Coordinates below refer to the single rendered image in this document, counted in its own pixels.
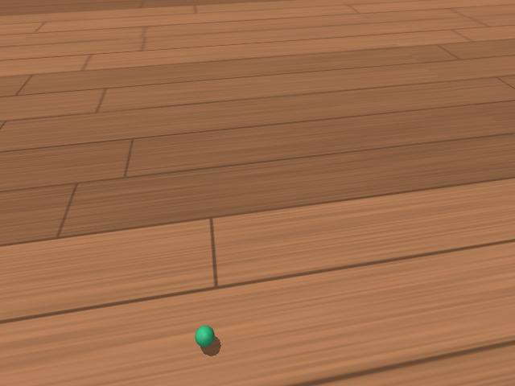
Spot ball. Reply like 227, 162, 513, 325
195, 326, 215, 347

